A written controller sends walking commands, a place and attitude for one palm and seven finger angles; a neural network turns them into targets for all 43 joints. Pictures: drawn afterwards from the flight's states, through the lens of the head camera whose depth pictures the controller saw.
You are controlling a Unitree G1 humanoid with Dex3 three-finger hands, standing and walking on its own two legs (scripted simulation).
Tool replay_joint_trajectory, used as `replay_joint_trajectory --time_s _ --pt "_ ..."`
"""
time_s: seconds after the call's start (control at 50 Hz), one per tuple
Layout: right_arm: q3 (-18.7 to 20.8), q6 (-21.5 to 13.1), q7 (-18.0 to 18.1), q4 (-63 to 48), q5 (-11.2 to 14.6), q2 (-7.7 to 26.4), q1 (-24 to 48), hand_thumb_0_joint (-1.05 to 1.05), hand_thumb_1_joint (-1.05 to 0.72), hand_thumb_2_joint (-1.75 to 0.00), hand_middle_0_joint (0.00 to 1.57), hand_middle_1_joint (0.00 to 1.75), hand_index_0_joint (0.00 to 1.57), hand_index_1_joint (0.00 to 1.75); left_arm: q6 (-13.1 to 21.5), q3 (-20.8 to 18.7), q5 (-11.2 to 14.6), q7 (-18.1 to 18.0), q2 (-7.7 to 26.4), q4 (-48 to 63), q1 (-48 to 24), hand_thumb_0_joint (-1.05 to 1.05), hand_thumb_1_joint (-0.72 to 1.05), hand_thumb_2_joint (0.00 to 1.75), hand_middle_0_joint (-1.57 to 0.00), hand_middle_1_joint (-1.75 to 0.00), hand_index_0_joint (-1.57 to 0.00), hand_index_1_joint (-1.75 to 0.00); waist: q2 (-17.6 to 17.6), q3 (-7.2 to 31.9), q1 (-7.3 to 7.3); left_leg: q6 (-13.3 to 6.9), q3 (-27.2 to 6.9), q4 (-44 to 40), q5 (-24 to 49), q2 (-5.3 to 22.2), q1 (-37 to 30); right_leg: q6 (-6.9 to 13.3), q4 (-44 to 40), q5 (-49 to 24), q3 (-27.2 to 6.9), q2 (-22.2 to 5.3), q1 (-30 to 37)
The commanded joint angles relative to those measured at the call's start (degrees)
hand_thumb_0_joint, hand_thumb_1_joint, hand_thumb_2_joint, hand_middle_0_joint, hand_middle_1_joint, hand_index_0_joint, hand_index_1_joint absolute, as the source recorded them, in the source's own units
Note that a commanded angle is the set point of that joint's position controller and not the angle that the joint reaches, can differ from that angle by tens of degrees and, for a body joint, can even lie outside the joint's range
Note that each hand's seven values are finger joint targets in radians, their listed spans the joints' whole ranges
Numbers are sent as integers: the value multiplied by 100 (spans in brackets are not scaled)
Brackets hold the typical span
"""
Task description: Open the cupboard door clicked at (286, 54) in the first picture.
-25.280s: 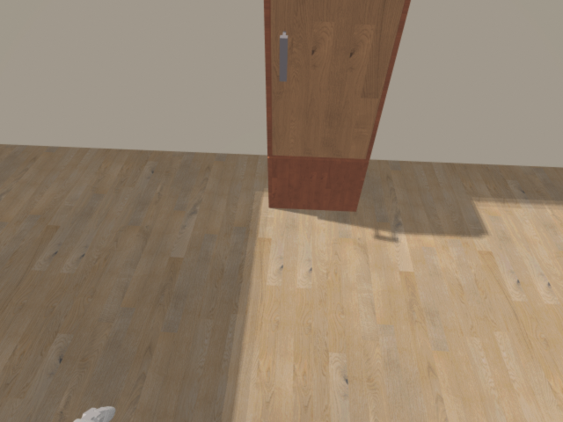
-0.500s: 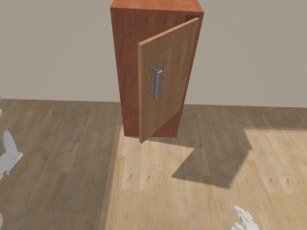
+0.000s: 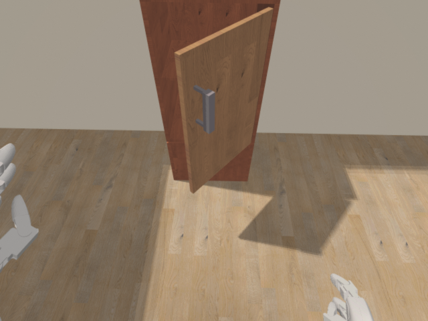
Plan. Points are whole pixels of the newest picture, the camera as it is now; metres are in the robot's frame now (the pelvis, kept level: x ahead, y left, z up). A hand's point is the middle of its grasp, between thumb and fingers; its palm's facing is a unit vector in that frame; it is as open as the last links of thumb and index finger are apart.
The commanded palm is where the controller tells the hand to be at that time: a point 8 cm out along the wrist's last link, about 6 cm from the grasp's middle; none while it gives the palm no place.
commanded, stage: stop stepping back and stand still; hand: left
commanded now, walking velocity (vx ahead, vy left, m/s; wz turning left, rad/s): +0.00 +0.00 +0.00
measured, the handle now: (203, 109) +0.65 +0.07 +0.00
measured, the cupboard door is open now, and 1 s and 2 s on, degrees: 49 49 49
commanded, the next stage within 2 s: let the arm hang, fingers relaxed in 0.26 s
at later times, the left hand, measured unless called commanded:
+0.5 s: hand (78, 278) +0.20 +0.26 -0.03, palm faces +0.11 -0.88 -0.46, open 7.4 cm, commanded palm none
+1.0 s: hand out of the picture -0.04 +0.21 -0.16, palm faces +0.07 -0.97 -0.25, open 7.3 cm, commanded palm none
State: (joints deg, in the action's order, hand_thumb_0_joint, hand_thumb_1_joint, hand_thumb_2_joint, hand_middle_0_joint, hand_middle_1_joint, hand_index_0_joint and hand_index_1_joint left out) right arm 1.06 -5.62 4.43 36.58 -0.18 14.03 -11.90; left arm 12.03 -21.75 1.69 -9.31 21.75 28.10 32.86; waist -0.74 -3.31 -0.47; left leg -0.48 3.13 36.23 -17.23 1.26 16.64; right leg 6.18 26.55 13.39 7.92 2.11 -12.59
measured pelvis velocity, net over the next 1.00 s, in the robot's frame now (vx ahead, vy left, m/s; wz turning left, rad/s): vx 0.00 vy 0.02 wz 0.03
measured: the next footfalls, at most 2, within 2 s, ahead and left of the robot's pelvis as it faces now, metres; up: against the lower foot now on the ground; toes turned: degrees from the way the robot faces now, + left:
left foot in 0.04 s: +0.06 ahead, +0.13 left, +0.00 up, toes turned +2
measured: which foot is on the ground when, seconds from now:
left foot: up 0.00-0.02, down 0.04-1.00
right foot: down 0.00-1.00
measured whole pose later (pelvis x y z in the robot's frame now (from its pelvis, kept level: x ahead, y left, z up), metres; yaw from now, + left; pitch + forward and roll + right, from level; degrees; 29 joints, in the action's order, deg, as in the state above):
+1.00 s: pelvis +0.00 +0.02 +0.00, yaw +1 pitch -2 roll +0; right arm -1.5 2.0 1.2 63.4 -1.5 8.1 -18.6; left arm -0.6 -0.9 -0.4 -1.4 10.3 -64.7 18.7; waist 2.0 -3.0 0.1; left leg -1.2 1.4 24.6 -11.2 -0.9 11.6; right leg 4.5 23.6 12.0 9.0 1.2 -10.2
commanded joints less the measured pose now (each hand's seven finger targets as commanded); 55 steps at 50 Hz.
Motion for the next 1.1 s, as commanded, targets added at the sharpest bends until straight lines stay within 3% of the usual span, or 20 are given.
replay_joint_trajectory --time_s 0.0,0.04,0.1,0.18,0.24,0.32,0.34,0.36,0.38,0.4,0.44,0.48,0.52,0.58,0.62,0.68,0.74,0.8,0.88,1.08 --pt "208 -330 42 -977 1 469 462 0 -90 -90 20 30 20 30 429 -1089 112 -265 1259 1405 47 0 90 90 -20 -30 -20 -30 707 749 88 -124 -480 -1484 1022 342 -708 -445 -580 -517 -1298 -1018 382" --pt "212 -268 11 -1040 61 566 505 0 -90 -90 20 30 20 30 431 -1051 114 -229 1232 1355 -88 0 90 90 -20 -30 -20 -30 992 682 166 -313 -1036 -1525 1643 842 -553 -727 -421 -447 -1093 -605 346" --pt "173 -259 14 -957 54 492 452 0 -90 -90 20 30 20 30 333 -991 92 -135 1167 762 -48 0 90 90 -20 -30 -20 -30 1084 563 40 -130 -726 -1411 1840 605 -174 -614 -441 -1276 -1075 -565 644" --pt "172 -229 -35 -990 107 543 407 0 -90 -90 20 30 20 30 218 -650 129 -70 973 573 -172 0 90 90 -20 -30 -20 -30 217 763 20 -73 -532 -1182 1393 424 -244 -626 -702 -1377 -1274 -723 715" --pt "144 -223 -43 -1019 89 512 443 0 -90 -90 20 30 20 30 141 -655 137 -61 1057 674 -214 0 90 90 -20 -30 -20 -30 -85 837 33 -62 -461 -1094 1103 294 -289 -609 -912 -1118 -1355 -863 681" --pt "99 -218 -15 -1072 48 485 537 0 -90 -90 20 30 20 30 111 -815 147 -104 1285 1085 -351 0 90 90 -20 -30 -20 -30 112 871 66 -71 -512 -1204 1138 249 -406 -563 -969 -883 -1281 -862 665" --pt "338 -400 -563 310 50 1394 741 0 -90 -90 20 30 20 30 -616 1623 -396 714 233 -3551 -843 0 90 90 -20 -30 -20 -30 167 447 -203 -126 -706 -341 1889 541 84 -303 51 -1668 -682 -1227 -112" --pt "340 -57 -533 363 13 1130 134 0 -90 -90 20 30 20 30 -972 1434 -335 879 64 -3769 -732 0 90 90 -20 -30 -20 -30 232 787 -96 -155 -681 -525 1966 524 -291 -165 86 -1482 -1010 -1022 -250" --pt "278 74 -491 280 -13 1050 11 0 -90 -90 20 30 20 30 -1089 1463 -324 926 -34 -3749 -649 0 90 90 -20 -30 -20 -30 394 696 -89 -230 -702 -617 1813 602 -187 -253 159 -1076 -851 -912 -274" --pt "242 126 -478 314 -53 967 29 0 -90 -90 20 30 20 30 -1080 1558 -344 927 -120 -3926 -877 0 90 90 -20 -30 -20 -30 196 829 -23 -348 -925 -679 1831 693 137 -262 358 -840 -751 -823 -141" --pt "132 219 -446 308 -98 930 117 0 -90 -90 20 30 20 30 -1076 1638 -371 931 -61 -4414 -1189 0 90 90 -20 -30 -20 -30 -599 845 51 -422 -1030 -673 1798 620 369 -247 302 -1098 -855 -855 252" --pt "81 346 -422 433 -103 769 38 0 -90 -90 20 30 20 30 -1090 1697 -375 903 -11 -5042 -1491 0 90 90 -20 -30 -20 -30 -1431 982 8 -248 -713 -347 1461 252 42 -62 -21 -1654 -1118 -1266 278" --pt "-6 516 -411 685 -135 495 -83 0 -90 -90 20 30 20 30 -1173 1818 -336 833 -129 -5709 -1715 0 90 90 -20 -30 -20 -30 -1254 789 -49 -118 -494 -280 996 81 -115 95 -179 -1600 -1144 -1456 116" --pt "-103 608 -400 1093 -159 394 -62 0 -90 -90 20 30 20 30 -1228 1925 -273 799 -174 -6552 -1913 0 90 90 -20 -30 -20 -30 190 488 -49 -146 -727 -859 1329 256 -339 -86 -255 -428 -1000 -1165 -141" --pt "-152 588 -372 1304 -163 405 11 0 -90 -90 20 30 20 30 -1228 1952 -245 785 -245 -7103 -1732 0 90 90 -20 -30 -20 -30 990 295 105 -267 -1056 -1338 1187 459 167 -274 -316 -66 -913 -878 367" --pt "-135 611 -316 1616 -163 220 -126 0 -90 -90 20 30 20 30 -1193 1886 -235 774 -446 -7783 -1482 0 90 90 -20 -30 -20 -30 1353 296 144 -197 -952 -1519 431 353 305 -213 -647 130 -988 -932 696" --pt "-128 650 -300 1897 -144 129 -452 0 -90 -90 20 30 20 30 -1178 1933 -217 783 -429 -8209 -1556 0 90 90 -20 -30 -20 -30 1015 287 82 -170 -919 -1559 175 322 219 -174 -875 394 -1019 -979 688" --pt "-97 668 -297 2116 -135 97 -718 0 -90 -90 20 30 20 30 -1154 1957 -217 784 -477 -8527 -1587 0 90 90 -20 -30 -20 -30 179 43 41 -160 -822 -1546 178 302 20 -159 -1120 754 -1018 -1024 353" --pt "-113 664 -275 2416 -133 -11 -973 0 -90 -90 20 30 20 30 -1149 2001 -211 768 -619 -8866 -1531 0 90 90 -20 -30 -20 -30 -172 -192 -11 -178 -739 -1552 272 284 -184 -172 -1254 933 -1028 -1033 19" --pt "-173 607 -236 2774 -121 -271 -1139 0 -90 -90 20 30 20 30 -1133 2042 -194 717 -806 -9253 -1219 0 90 90 -20 -30 -20 -30 16 -259 37 -204 -696 -1745 488 329 -187 -235 -1074 470 -959 -952 134"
